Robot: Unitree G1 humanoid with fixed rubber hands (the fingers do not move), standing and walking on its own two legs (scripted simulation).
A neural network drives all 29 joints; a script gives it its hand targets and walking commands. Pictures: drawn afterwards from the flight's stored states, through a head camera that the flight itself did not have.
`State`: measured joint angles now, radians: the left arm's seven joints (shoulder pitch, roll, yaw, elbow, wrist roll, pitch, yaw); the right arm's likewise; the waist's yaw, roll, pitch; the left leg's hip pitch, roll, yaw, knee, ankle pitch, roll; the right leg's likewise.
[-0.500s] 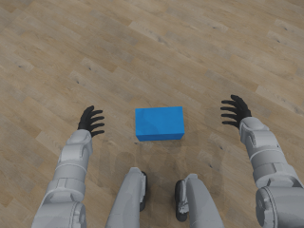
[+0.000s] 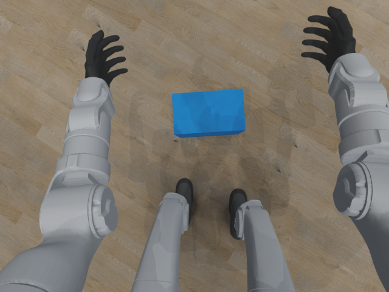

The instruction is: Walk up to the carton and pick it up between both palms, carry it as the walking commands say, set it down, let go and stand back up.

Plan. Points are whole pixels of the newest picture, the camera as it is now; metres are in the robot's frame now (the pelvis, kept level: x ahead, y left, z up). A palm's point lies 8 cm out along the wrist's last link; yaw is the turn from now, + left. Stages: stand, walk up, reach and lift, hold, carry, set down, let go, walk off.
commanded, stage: reach and lift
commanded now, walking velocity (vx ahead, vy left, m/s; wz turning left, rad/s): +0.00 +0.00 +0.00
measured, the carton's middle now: (208, 115) +0.48 +0.03 -0.57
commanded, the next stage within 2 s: none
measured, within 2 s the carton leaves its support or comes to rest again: neither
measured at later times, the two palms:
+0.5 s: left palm (120, 87) +0.48 +0.23 -0.19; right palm (318, 71) +0.53 -0.20 -0.18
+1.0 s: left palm (139, 101) +0.48 +0.23 -0.35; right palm (288, 92) +0.53 -0.19 -0.35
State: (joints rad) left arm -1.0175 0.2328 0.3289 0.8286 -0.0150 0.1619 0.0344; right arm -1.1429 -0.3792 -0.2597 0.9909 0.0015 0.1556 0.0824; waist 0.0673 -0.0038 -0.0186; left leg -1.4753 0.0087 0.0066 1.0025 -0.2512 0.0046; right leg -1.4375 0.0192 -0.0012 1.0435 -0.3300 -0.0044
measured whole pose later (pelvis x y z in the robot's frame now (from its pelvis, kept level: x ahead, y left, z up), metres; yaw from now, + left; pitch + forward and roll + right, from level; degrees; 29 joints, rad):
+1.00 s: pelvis -0.03 -0.01 -0.22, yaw +0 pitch +46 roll +1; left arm -1.25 0.34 0.29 0.94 -0.12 0.15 0.06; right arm -1.34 -0.44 -0.16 1.01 0.11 0.17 0.00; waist 0.06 -0.01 0.08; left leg -2.20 -0.01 0.00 1.86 -0.48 -0.02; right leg -2.16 0.04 0.01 1.93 -0.58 -0.01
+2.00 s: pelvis -0.05 -0.01 -0.31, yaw +1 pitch +34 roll +2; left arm -1.47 0.39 0.15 1.22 -0.29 0.02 0.10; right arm -1.54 -0.45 0.02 1.20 0.23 0.07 -0.06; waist 0.05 0.02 0.45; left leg -2.29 0.02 0.02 2.20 -0.51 -0.01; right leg -2.26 0.02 -0.01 2.28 -0.62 -0.03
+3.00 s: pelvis -0.04 +0.00 -0.31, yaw +0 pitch +35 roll +2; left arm -1.44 0.36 0.16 1.17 -0.25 0.09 0.09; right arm -1.51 -0.33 -0.09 1.12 0.08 0.14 -0.04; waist 0.04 0.02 0.42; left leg -2.29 0.00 0.01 2.22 -0.54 -0.02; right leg -2.26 0.03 0.00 2.29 -0.64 -0.02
